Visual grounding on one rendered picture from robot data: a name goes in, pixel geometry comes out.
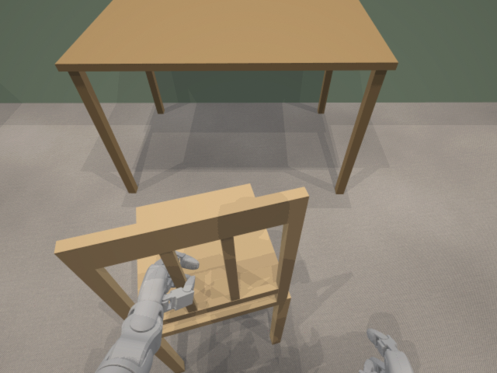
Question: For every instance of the robot left hand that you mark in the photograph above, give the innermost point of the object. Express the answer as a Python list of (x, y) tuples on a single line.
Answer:
[(157, 282)]

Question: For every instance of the robot right hand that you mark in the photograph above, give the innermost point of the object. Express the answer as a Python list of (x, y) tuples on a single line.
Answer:
[(395, 361)]

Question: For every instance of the table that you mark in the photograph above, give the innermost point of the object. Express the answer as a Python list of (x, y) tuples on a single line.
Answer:
[(230, 35)]

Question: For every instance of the robot left forearm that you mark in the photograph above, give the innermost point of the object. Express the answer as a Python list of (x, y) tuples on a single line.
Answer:
[(141, 336)]

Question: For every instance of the chair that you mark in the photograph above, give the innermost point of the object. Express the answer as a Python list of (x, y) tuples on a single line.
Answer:
[(225, 230)]

